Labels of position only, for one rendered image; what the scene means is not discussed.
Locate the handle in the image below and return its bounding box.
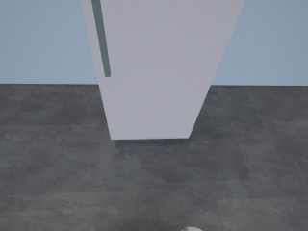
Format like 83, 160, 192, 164
91, 0, 111, 77

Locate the fridge door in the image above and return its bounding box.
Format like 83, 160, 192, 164
83, 0, 245, 139

